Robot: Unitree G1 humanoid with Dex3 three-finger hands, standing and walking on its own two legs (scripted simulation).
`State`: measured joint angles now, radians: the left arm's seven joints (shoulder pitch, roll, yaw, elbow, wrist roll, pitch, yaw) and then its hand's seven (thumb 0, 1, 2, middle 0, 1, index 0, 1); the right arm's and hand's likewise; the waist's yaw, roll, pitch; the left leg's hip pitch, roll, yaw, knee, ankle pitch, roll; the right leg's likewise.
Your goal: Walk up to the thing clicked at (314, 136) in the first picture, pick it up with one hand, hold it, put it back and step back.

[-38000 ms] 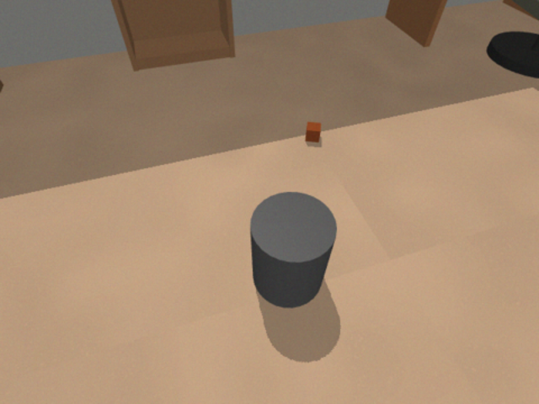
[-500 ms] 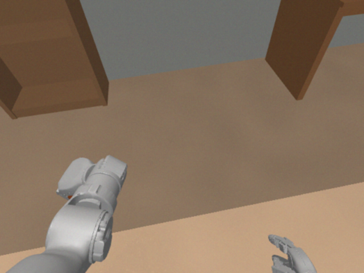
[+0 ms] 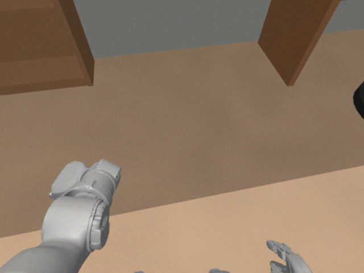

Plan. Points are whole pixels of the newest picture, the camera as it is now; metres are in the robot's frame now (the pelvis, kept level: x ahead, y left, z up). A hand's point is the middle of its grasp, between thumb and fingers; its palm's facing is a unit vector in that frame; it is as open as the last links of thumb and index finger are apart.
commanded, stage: crouch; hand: left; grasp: from above
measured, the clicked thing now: (89, 197) +0.32 +0.23 -0.09
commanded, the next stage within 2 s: lower in 1.68 s
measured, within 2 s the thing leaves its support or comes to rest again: neither
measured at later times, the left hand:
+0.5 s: hand (104, 207) +0.36 +0.26 -0.31, palm faces -0.02 -0.44 -0.90, open 10.9 cm
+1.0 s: hand (117, 207) +0.41 +0.25 -0.46, palm faces -0.09 -0.45 -0.89, open 10.9 cm
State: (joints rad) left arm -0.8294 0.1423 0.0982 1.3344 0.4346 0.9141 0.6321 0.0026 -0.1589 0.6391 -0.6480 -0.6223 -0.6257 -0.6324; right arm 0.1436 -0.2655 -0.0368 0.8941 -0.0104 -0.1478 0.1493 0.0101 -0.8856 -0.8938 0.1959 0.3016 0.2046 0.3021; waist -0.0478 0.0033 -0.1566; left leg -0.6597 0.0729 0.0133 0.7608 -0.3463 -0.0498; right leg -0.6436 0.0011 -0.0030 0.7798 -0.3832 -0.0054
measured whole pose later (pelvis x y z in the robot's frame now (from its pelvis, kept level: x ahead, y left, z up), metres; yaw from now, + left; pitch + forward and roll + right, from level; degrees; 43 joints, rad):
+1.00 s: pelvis -0.09 +0.02 -0.34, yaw -5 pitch +39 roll -4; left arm -1.29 0.61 0.39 1.65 0.60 0.59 0.69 0.00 -0.18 0.65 -0.66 -0.65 -0.65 -0.62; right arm 0.17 -0.28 0.00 0.88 -0.11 -0.15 0.26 0.00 -0.90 -0.90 0.20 0.30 0.21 0.30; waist -0.27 0.05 -0.15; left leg -2.18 0.08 -0.10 2.16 -0.66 -0.03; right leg -2.13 0.03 -0.02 2.13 -0.68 0.03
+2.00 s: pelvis -0.09 +0.02 -0.41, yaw -10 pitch +34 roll -10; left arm -1.39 0.86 0.40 1.75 0.66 0.56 0.71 0.00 -0.13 0.62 -0.62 -0.69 -0.60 -0.64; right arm 0.17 -0.33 0.12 0.82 -0.16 -0.19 0.36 0.00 -0.91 -0.89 0.19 0.30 0.20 0.30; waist -0.35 -0.01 0.07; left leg -2.33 0.06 -0.22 2.40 -0.68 -0.04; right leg -2.23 0.06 -0.10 2.30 -0.67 0.06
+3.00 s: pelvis -0.09 +0.03 -0.41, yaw -13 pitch +31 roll -14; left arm -1.38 1.00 0.36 1.76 0.59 0.49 0.79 0.00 -0.11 0.61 -0.61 -0.69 -0.59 -0.65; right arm 0.15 -0.37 0.28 0.74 -0.17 -0.23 0.41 0.00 -0.92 -0.90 0.19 0.30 0.20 0.30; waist -0.44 -0.09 0.20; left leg -2.32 0.06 -0.29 2.44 -0.69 -0.04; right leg -2.19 0.07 -0.15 2.29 -0.67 0.06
